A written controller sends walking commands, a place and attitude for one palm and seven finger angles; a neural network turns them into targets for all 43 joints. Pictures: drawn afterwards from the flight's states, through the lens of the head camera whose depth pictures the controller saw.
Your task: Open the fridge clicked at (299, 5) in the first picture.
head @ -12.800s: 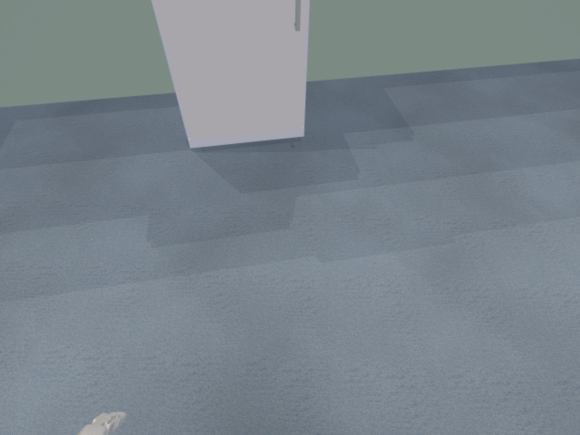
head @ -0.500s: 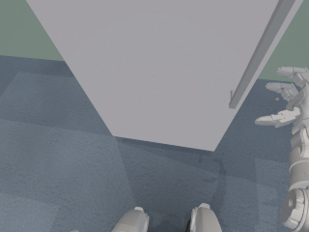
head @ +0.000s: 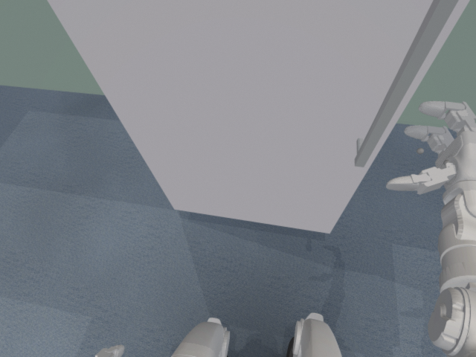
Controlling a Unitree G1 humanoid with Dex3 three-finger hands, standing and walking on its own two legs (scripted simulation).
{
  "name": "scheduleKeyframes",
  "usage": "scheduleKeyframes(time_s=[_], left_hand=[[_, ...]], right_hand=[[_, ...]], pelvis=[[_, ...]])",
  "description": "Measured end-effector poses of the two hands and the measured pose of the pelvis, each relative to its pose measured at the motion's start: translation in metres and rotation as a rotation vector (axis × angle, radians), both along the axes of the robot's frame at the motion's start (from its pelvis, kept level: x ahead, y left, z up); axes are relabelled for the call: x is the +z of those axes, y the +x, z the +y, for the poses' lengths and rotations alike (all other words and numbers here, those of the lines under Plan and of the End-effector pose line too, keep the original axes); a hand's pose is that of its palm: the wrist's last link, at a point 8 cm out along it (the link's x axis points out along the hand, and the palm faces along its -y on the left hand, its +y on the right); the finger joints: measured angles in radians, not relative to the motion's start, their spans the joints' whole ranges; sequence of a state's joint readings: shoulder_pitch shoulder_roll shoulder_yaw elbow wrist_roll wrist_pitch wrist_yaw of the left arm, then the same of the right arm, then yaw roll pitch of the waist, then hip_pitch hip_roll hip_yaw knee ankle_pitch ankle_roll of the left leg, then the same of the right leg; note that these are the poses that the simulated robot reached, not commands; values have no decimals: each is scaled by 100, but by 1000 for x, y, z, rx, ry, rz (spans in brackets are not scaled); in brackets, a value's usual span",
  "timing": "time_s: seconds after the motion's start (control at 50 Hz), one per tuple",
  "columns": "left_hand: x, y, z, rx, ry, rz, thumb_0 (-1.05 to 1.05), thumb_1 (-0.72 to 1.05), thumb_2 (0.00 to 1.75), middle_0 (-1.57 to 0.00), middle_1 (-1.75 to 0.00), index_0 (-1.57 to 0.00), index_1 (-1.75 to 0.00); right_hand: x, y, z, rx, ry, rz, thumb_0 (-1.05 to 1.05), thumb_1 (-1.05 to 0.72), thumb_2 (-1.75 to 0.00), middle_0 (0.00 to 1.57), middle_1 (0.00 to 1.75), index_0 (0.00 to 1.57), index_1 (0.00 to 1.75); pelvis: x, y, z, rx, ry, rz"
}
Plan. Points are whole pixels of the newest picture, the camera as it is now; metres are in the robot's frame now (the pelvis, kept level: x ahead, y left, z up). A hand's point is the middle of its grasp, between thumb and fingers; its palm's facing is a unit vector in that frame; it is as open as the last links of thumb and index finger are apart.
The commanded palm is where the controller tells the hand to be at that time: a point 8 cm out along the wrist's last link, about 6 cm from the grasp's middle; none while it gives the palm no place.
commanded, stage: feel for the door with the fingertips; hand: right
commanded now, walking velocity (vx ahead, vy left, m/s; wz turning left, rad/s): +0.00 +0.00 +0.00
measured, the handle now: (407, 59) +0.53 -0.17 +0.18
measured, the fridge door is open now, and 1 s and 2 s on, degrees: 0 0 0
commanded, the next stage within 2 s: slide the fingers in behind the handle in 0.80 s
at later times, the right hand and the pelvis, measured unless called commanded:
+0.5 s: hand (396, 144) +0.47 -0.19 +0.07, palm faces +0.07 +1.00 -0.01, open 14.0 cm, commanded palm +0.45 -0.24 +0.07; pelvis +0.00 +0.00 +0.00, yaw +0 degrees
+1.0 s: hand (403, 136) +0.49 -0.21 +0.07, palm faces +0.07 +1.00 -0.01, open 13.6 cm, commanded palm +0.47 -0.24 +0.07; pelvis +0.00 +0.00 -0.01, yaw +0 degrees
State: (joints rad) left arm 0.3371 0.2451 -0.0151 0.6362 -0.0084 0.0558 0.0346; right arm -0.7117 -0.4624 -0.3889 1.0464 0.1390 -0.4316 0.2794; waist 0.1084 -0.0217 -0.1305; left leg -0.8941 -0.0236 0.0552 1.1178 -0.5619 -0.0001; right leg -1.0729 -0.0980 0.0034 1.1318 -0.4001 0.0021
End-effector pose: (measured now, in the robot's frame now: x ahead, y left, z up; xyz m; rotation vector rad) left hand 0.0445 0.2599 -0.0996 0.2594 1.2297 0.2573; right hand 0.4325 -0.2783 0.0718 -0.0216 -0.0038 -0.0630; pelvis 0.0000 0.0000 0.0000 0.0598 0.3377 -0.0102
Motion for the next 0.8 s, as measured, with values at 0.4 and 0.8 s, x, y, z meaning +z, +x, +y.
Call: scheduleKeyframes(time_s=[0.4,0.8], left_hand=[[-2,-8,4,21,-13,18,0,90,90,-20,-30,-20,-30],[-6,-12,4,12,4,60,0,90,90,-20,-30,-20,-30]], right_hand=[[-4,12,36,15,17,1,-1,50,-30,30,120,30,120],[-6,28,21,0,11,8,-1,50,-30,31,121,31,122]], pelvis=[[0,3,3,5,-7,9],[-5,4,2,-3,2,36]])
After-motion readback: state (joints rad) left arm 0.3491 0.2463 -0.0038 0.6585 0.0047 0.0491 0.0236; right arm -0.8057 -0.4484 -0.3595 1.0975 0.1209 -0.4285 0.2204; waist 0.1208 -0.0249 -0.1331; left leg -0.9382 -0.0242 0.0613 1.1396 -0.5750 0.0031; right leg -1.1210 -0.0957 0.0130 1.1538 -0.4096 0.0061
